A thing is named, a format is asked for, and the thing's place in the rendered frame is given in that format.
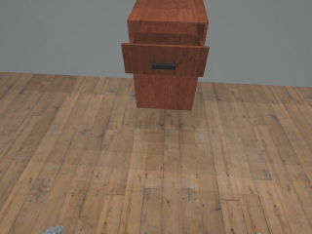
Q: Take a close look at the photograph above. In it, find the handle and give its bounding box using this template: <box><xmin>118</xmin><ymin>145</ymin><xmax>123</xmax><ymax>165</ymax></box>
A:
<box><xmin>151</xmin><ymin>60</ymin><xmax>176</xmax><ymax>70</ymax></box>

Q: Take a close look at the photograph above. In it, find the drawer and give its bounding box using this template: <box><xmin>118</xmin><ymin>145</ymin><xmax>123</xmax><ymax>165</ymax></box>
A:
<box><xmin>121</xmin><ymin>32</ymin><xmax>210</xmax><ymax>77</ymax></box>

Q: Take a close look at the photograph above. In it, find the cabinet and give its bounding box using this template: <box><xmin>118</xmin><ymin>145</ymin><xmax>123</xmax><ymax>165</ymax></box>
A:
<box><xmin>127</xmin><ymin>0</ymin><xmax>209</xmax><ymax>111</ymax></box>

